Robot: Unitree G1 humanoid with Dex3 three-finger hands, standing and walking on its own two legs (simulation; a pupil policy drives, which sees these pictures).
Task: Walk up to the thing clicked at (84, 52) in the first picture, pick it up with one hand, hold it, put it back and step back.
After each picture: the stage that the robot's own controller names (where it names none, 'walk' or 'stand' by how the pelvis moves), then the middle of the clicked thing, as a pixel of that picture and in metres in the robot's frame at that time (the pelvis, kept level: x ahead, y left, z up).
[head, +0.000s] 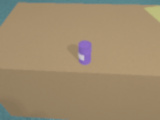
stand; (84, 53) +0.63 +0.01 -0.08
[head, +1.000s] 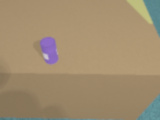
rise first; (49, 51) +0.55 +0.19 -0.05
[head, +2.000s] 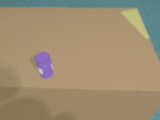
stand; (44, 65) +0.52 +0.21 -0.06
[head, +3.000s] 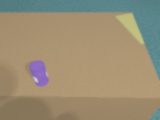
stand; (39, 73) +0.50 +0.22 -0.09
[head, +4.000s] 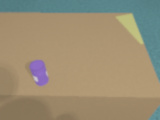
stand; (39, 73) +0.50 +0.23 -0.09
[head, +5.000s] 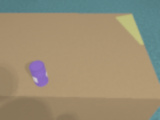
stand; (39, 74) +0.50 +0.23 -0.09
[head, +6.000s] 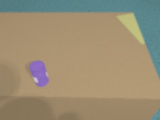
stand; (39, 74) +0.49 +0.23 -0.09
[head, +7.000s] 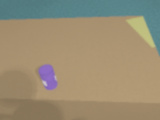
rise first; (48, 77) +0.49 +0.22 -0.08
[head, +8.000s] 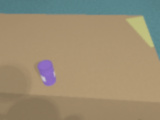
go down; (47, 73) +0.50 +0.22 -0.08
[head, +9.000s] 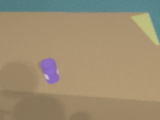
go down; (50, 71) +0.50 +0.21 -0.08
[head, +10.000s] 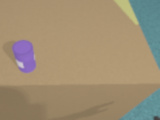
go down; (25, 57) +0.48 +0.20 -0.02
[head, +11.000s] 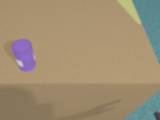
approach; (24, 56) +0.49 +0.20 -0.01
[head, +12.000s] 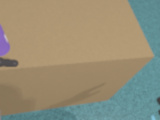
close; out of the picture +0.52 +0.23 +0.03
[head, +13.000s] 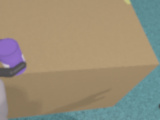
lift; (12, 58) +0.45 +0.20 +0.02
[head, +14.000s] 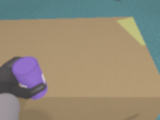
lift; (31, 78) +0.31 +0.17 +0.15
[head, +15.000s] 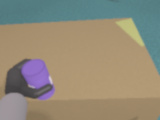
hold; (39, 80) +0.32 +0.15 +0.14
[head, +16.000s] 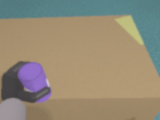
hold; (36, 83) +0.32 +0.16 +0.12
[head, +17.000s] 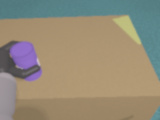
crouch; (27, 62) +0.38 +0.18 +0.15
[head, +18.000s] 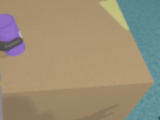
lower; (9, 36) +0.48 +0.21 +0.14
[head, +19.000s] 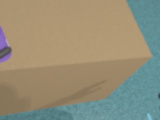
lower; out of the picture +0.49 +0.21 +0.03
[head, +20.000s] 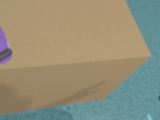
lower; out of the picture +0.49 +0.21 +0.03
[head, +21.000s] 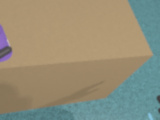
lower; out of the picture +0.49 +0.21 +0.03
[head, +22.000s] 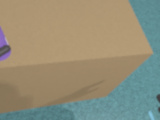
lower; out of the picture +0.49 +0.21 +0.03
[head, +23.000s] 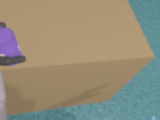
open; (7, 48) +0.48 +0.19 +0.03
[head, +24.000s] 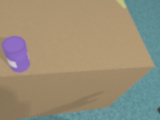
sink last; (17, 55) +0.46 +0.18 +0.01
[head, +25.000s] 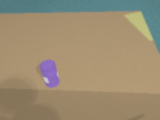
stand; (50, 74) +0.48 +0.19 -0.03
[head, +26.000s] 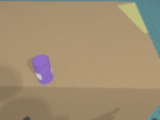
stand; (43, 70) +0.46 +0.19 -0.02
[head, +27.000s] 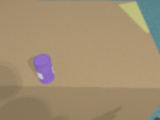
stand; (44, 69) +0.46 +0.18 -0.02
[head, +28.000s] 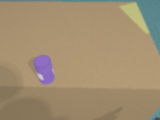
stand; (44, 70) +0.46 +0.18 -0.02
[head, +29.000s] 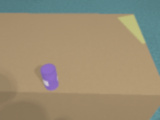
stand; (50, 77) +0.48 +0.18 -0.08
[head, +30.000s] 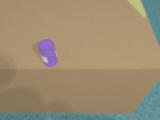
walk; (48, 53) +0.53 +0.17 -0.06
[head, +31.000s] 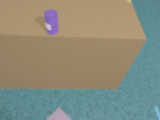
walk; (51, 22) +0.75 +0.18 -0.07
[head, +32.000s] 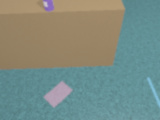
stand; (48, 1) +1.07 +0.29 -0.06
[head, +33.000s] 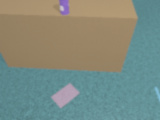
stand; (64, 5) +1.10 +0.17 -0.08
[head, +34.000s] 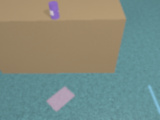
stand; (54, 10) +1.11 +0.23 -0.09
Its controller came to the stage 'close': yes
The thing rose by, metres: 0.23
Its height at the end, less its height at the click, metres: +0.00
